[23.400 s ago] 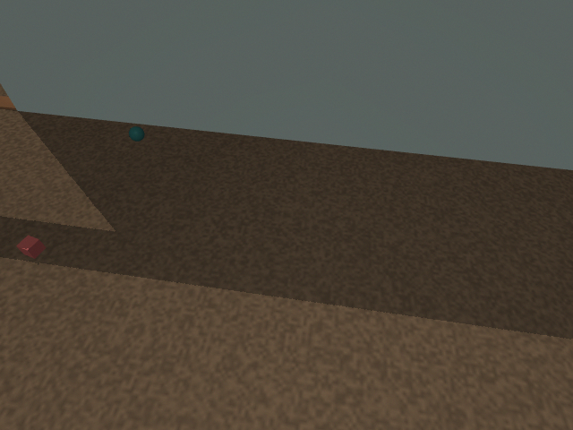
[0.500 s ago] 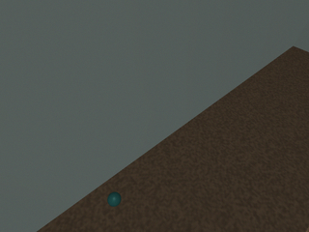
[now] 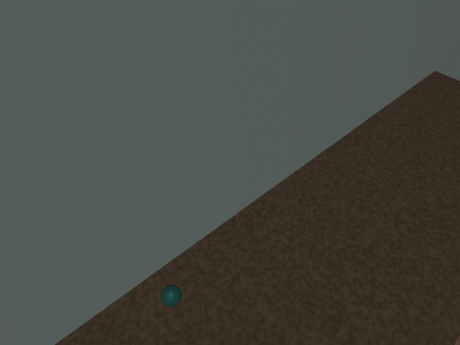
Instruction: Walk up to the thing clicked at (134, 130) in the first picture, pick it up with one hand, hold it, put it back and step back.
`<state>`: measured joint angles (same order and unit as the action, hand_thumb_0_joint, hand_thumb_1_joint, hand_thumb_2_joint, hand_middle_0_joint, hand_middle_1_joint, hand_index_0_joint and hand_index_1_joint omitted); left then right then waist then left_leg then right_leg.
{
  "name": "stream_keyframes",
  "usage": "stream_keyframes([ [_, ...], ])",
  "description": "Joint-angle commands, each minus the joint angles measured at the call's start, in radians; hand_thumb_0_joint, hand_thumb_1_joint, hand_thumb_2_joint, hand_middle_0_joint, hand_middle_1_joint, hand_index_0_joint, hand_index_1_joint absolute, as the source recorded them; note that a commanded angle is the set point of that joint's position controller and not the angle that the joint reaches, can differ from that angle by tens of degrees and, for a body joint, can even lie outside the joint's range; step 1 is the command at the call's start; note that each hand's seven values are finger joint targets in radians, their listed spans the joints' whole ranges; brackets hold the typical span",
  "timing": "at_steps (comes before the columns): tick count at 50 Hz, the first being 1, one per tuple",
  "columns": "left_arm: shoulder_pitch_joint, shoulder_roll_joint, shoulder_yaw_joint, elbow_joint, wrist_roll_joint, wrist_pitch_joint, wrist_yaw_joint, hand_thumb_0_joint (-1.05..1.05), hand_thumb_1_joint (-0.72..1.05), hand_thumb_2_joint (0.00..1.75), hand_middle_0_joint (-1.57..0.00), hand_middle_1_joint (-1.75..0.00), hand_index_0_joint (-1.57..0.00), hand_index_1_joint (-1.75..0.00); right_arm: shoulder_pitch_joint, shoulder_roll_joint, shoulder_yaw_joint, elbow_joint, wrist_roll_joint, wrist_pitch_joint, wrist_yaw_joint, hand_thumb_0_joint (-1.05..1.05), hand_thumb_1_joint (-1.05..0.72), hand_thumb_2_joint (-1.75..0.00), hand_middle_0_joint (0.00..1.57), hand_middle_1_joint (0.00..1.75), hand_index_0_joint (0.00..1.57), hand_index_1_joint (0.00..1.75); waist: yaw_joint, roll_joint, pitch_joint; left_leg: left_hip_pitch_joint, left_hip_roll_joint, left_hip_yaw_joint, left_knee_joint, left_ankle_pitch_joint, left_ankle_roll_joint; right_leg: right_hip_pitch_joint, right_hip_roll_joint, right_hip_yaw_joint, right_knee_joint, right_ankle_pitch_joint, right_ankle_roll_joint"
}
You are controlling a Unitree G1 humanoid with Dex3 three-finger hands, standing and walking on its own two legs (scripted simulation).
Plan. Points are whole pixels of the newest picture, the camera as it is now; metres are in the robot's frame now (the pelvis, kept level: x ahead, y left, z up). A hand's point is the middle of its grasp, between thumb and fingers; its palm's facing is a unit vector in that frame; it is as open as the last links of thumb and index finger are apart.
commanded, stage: stand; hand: left
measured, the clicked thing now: (171, 295) +0.45 +0.22 -0.74
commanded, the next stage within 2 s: none
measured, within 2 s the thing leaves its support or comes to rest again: neither
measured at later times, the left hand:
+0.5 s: hand out of the picture +0.04 +0.26 -0.15, palm faces -0.03 -0.94 -0.34, open 7.4 cm
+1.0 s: hand out of the picture +0.04 +0.25 -0.15, palm faces -0.04 -0.94 -0.33, open 7.4 cm
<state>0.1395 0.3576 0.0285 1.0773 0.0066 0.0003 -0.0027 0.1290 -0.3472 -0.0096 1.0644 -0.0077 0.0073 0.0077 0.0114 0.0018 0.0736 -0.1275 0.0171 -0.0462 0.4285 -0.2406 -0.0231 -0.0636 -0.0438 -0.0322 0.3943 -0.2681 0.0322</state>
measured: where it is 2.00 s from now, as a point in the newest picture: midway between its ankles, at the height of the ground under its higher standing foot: outside the picture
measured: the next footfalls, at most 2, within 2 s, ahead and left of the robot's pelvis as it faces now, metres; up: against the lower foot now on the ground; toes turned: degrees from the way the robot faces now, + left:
none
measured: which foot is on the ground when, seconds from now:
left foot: down 0.00-1.00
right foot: down 0.00-1.00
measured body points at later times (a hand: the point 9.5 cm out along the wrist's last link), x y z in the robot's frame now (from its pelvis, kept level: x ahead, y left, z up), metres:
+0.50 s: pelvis -0.03 +0.01 +0.00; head -0.02 +0.01 +0.45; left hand +0.04 +0.31 -0.13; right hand +0.03 -0.30 -0.13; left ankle +0.00 +0.14 -0.74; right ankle -0.03 -0.14 -0.74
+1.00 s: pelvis -0.03 +0.00 +0.00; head -0.01 +0.00 +0.45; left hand +0.04 +0.30 -0.13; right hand +0.03 -0.30 -0.13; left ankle +0.00 +0.14 -0.74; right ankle -0.03 -0.14 -0.74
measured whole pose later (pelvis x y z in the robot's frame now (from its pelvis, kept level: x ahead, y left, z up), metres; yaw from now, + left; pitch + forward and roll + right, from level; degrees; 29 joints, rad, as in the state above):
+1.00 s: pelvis -0.03 +0.00 +0.00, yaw -1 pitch -2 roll +0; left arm 0.14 0.35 0.00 1.12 0.01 -0.01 -0.01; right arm 0.13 -0.35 0.01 1.13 -0.01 -0.01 0.01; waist 0.00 0.00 0.06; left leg -0.16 0.02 -0.03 0.35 -0.16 -0.03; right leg -0.11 -0.04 -0.02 0.34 -0.19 0.03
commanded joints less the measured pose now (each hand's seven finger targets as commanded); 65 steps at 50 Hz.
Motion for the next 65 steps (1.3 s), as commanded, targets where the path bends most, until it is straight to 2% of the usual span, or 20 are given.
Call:
stream_keyframes([
  [1,-0.045,0.206,0.030,-0.062,-0.001,-0.025,0.015,0.00,0.90,0.90,-0.20,-0.30,-0.20,-0.30,-0.046,-0.216,-0.036,-0.059,0.002,-0.033,-0.021,0.00,-0.90,-0.90,0.20,0.30,0.20,0.30,-0.009,0.019,-0.086,0.036,0.096,-0.054,-0.076,0.390,0.050,0.006,-0.087,0.063,-0.073,0.328,-0.048],
  [4,-0.042,0.205,0.027,-0.049,0.001,-0.026,0.014,0.00,0.90,0.90,-0.20,-0.30,-0.20,-0.30,-0.054,-0.213,-0.035,-0.053,0.002,-0.031,-0.021,0.00,-0.90,-0.90,0.20,0.30,0.20,0.30,-0.009,0.005,-0.112,0.049,0.100,-0.052,-0.085,0.365,0.049,0.018,-0.085,0.057,-0.087,0.302,-0.047],
  [6,-0.041,0.207,0.026,-0.043,0.002,-0.025,0.011,0.00,0.90,0.90,-0.20,-0.30,-0.20,-0.30,-0.050,-0.217,-0.032,-0.044,0.004,-0.032,-0.021,0.00,-0.90,-0.90,0.20,0.30,0.20,0.30,-0.012,0.006,-0.115,0.049,0.099,-0.048,-0.102,0.314,0.047,0.017,-0.086,0.065,-0.101,0.261,-0.047],
  [10,-0.052,0.202,0.021,-0.035,0.004,-0.024,0.010,0.00,0.90,0.90,-0.20,-0.30,-0.20,-0.30,-0.062,-0.218,-0.029,-0.033,0.000,-0.032,-0.017,0.00,-0.90,-0.90,0.20,0.30,0.20,0.30,-0.012,0.013,-0.084,0.020,0.098,-0.058,-0.136,0.221,0.043,-0.013,-0.083,0.067,-0.119,0.163,-0.047],
  [14,-0.049,0.204,0.020,-0.029,0.006,-0.026,0.006,0.00,0.90,0.90,-0.20,-0.30,-0.20,-0.30,-0.062,-0.222,-0.030,-0.021,-0.002,-0.035,-0.014,0.00,-0.90,-0.90,0.20,0.30,0.20,0.30,-0.011,0.008,-0.071,0.002,0.098,-0.061,-0.152,0.152,0.043,-0.025,-0.086,0.074,-0.133,0.119,-0.048],
  [20,-0.043,0.209,0.022,-0.021,0.006,-0.028,0.004,0.00,0.90,0.90,-0.20,-0.30,-0.20,-0.30,-0.047,-0.218,-0.030,-0.011,-0.003,-0.039,-0.011,0.00,-0.90,-0.90,0.20,0.30,0.20,0.30,-0.011,0.003,-0.075,-0.011,0.101,-0.066,-0.160,0.139,0.047,-0.023,-0.089,0.080,-0.130,0.113,-0.047],
  [21,-0.044,0.205,0.022,-0.019,0.004,-0.027,0.004,0.00,0.90,0.90,-0.20,-0.30,-0.20,-0.30,-0.051,-0.221,-0.030,-0.009,-0.003,-0.039,-0.011,0.00,-0.90,-0.90,0.20,0.30,0.20,0.30,-0.010,0.015,-0.054,-0.020,0.096,-0.068,-0.168,0.099,0.044,-0.042,-0.083,0.077,-0.133,0.088,-0.047],
  [25,-0.040,0.210,0.022,-0.019,0.005,-0.027,0.003,0.00,0.90,0.90,-0.20,-0.30,-0.20,-0.30,-0.042,-0.217,-0.032,-0.005,-0.005,-0.039,-0.009,0.00,-0.90,-0.90,0.20,0.30,0.20,0.30,-0.012,-0.001,-0.049,-0.029,0.095,-0.072,-0.173,0.074,0.042,-0.058,-0.083,0.080,-0.135,0.056,-0.049],
  [27,-0.034,0.208,0.021,-0.018,0.006,-0.028,0.003,0.00,0.90,0.90,-0.20,-0.30,-0.20,-0.30,-0.046,-0.226,-0.034,-0.003,-0.003,-0.039,-0.010,0.00,-0.90,-0.90,0.20,0.30,0.20,0.30,-0.010,0.008,-0.064,-0.017,0.100,-0.071,-0.160,0.081,0.045,-0.051,-0.088,0.085,-0.135,0.072,-0.050],
  [32,-0.029,0.206,0.019,-0.017,0.007,-0.026,0.002,0.00,0.90,0.90,-0.20,-0.30,-0.20,-0.30,-0.036,-0.226,-0.035,0.003,-0.004,-0.035,-0.008,0.00,-0.90,-0.90,0.20,0.30,0.20,0.30,-0.012,0.010,-0.041,-0.044,0.097,-0.077,-0.175,0.018,0.041,-0.074,-0.081,0.085,-0.140,0.022,-0.049],
  [36,-0.021,0.216,0.020,-0.017,0.008,-0.028,0.003,0.00,0.90,0.90,-0.20,-0.30,-0.20,-0.30,-0.035,-0.220,-0.034,0.004,-0.003,-0.035,-0.009,0.00,-0.90,-0.90,0.20,0.30,0.20,0.30,-0.013,0.006,-0.062,-0.034,0.098,-0.074,-0.165,0.035,0.041,-0.068,-0.085,0.090,-0.134,0.050,-0.049],
  [37,-0.022,0.213,0.019,-0.018,0.007,-0.029,0.003,0.00,0.90,0.90,-0.20,-0.30,-0.20,-0.30,-0.035,-0.218,-0.033,0.002,-0.002,-0.035,-0.008,0.00,-0.90,-0.90,0.20,0.30,0.20,0.30,-0.014,-0.003,-0.073,-0.025,0.101,-0.071,-0.155,0.069,0.045,-0.060,-0.091,0.092,-0.129,0.079,-0.051],
  [40,-0.027,0.216,0.017,-0.017,0.004,-0.031,0.006,0.00,0.90,0.90,-0.20,-0.30,-0.20,-0.30,-0.024,-0.216,-0.030,0.007,-0.002,-0.035,-0.008,0.00,-0.90,-0.90,0.20,0.30,0.20,0.30,-0.018,-0.014,-0.066,-0.021,0.097,-0.068,-0.151,0.102,0.041,-0.070,-0.092,0.095,-0.131,0.080,-0.050],
  [42,-0.023,0.212,0.014,-0.017,0.001,-0.032,0.005,0.00,0.90,0.90,-0.20,-0.30,-0.20,-0.30,-0.030,-0.219,-0.029,0.008,0.000,-0.036,-0.008,0.00,-0.90,-0.90,0.20,0.30,0.20,0.30,-0.014,0.001,-0.084,-0.006,0.101,-0.066,-0.136,0.159,0.044,-0.056,-0.094,0.095,-0.125,0.128,-0.050],
  [49,-0.024,0.214,0.013,-0.016,0.004,-0.029,0.006,0.00,0.90,0.90,-0.20,-0.30,-0.20,-0.30,-0.028,-0.219,-0.025,0.008,0.000,-0.035,-0.010,0.00,-0.90,-0.90,0.20,0.30,0.20,0.30,-0.015,-0.002,-0.075,-0.021,0.102,-0.066,-0.148,0.116,0.038,-0.065,-0.090,0.089,-0.123,0.089,-0.049],
  [52,-0.025,0.215,0.013,-0.015,0.003,-0.029,0.006,0.00,0.90,0.90,-0.20,-0.30,-0.20,-0.30,-0.029,-0.218,-0.023,0.009,0.000,-0.038,-0.010,0.00,-0.90,-0.90,0.20,0.30,0.20,0.30,-0.013,0.005,-0.096,-0.011,0.105,-0.062,-0.139,0.190,0.038,-0.038,-0.095,0.090,-0.109,0.158,-0.050],
  [56,-0.023,0.208,0.011,-0.014,0.003,-0.030,0.007,0.00,0.90,0.90,-0.20,-0.30,-0.20,-0.30,-0.038,-0.225,-0.027,0.008,0.002,-0.039,-0.013,0.00,-0.90,-0.90,0.20,0.30,0.20,0.30,-0.009,0.001,-0.110,0.019,0.109,-0.060,-0.121,0.247,0.041,-0.038,-0.094,0.083,-0.107,0.199,-0.048],
  [57,-0.027,0.210,0.011,-0.013,0.001,-0.030,0.007,0.00,0.90,0.90,-0.20,-0.30,-0.20,-0.30,-0.029,-0.219,-0.023,0.010,0.002,-0.039,-0.013,0.00,-0.90,-0.90,0.20,0.30,0.20,0.30,-0.013,0.001,-0.104,0.008,0.105,-0.054,-0.125,0.244,0.040,-0.031,-0.097,0.087,-0.107,0.209,-0.048],
  [60,-0.025,0.208,0.010,-0.011,0.001,-0.027,0.007,0.00,0.90,0.90,-0.20,-0.30,-0.20,-0.30,-0.039,-0.221,-0.023,0.010,0.001,-0.038,-0.012,0.00,-0.90,-0.90,0.20,0.30,0.20,0.30,-0.010,0.012,-0.080,-0.007,0.102,-0.059,-0.142,0.179,0.036,-0.047,-0.090,0.083,-0.115,0.153,-0.044],
  [65,-0.029,0.206,0.010,-0.012,0.003,-0.027,0.007,0.00,0.90,0.90,-0.20,-0.30,-0.20,-0.30,-0.042,-0.220,-0.024,0.007,0.001,-0.037,-0.013,0.00,-0.90,-0.90,0.20,0.30,0.20,0.30,-0.009,0.005,-0.083,0.003,0.103,-0.057,-0.138,0.193,0.036,-0.051,-0.091,0.084,-0.118,0.154,-0.046],
])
